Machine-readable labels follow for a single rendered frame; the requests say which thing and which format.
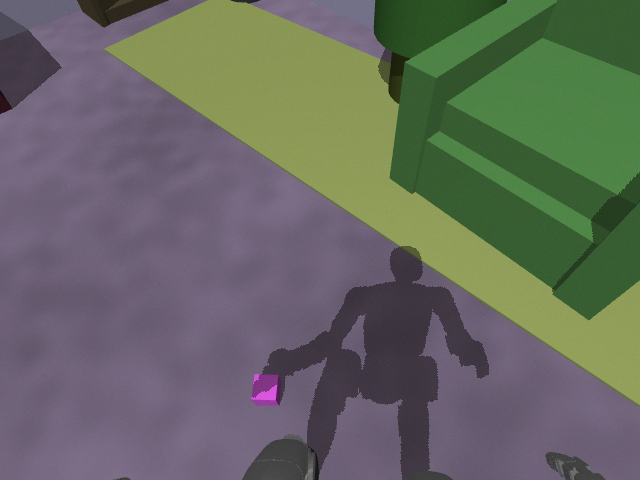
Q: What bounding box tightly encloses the potted plant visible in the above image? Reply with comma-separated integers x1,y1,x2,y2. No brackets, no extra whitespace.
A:
374,0,507,104

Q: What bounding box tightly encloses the cube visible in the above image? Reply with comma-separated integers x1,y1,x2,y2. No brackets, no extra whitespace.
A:
251,374,282,406

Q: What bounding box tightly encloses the armchair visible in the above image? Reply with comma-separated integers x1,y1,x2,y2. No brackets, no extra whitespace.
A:
390,0,640,320

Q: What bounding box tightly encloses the bookshelf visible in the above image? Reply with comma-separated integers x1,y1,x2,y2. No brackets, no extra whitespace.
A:
77,0,168,28

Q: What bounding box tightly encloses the right robot hand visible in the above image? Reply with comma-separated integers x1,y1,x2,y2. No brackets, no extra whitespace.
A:
545,452,606,480

